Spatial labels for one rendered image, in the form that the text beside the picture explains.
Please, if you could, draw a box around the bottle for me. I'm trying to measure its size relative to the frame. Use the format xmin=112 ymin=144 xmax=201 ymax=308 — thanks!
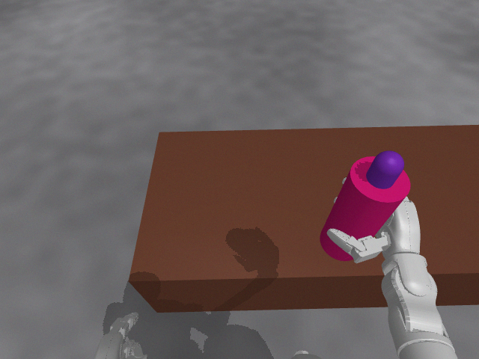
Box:
xmin=320 ymin=150 xmax=411 ymax=261

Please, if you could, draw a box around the right robot hand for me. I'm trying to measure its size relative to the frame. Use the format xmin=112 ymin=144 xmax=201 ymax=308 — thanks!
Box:
xmin=327 ymin=177 xmax=421 ymax=263

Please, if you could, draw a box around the left robot hand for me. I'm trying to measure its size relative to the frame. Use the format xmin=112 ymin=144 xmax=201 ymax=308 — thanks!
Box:
xmin=94 ymin=312 xmax=147 ymax=359

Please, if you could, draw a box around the right robot arm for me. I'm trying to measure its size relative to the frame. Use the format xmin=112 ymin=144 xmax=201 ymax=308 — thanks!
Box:
xmin=382 ymin=252 xmax=458 ymax=359

